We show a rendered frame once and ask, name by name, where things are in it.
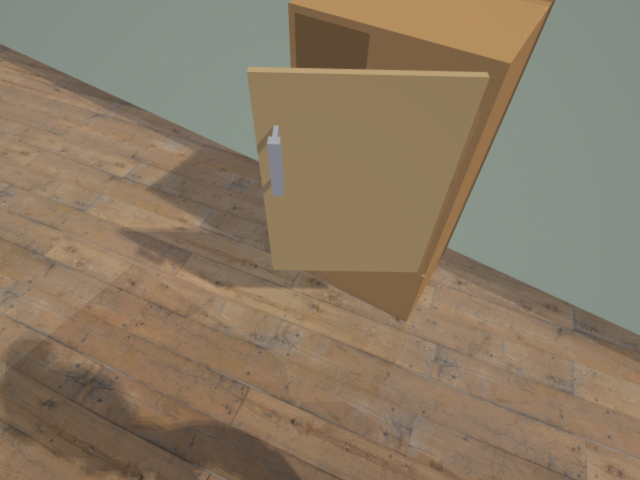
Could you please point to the handle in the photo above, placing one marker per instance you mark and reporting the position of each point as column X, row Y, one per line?
column 275, row 162

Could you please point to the cupboard door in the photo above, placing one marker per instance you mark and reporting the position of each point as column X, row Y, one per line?
column 368, row 157

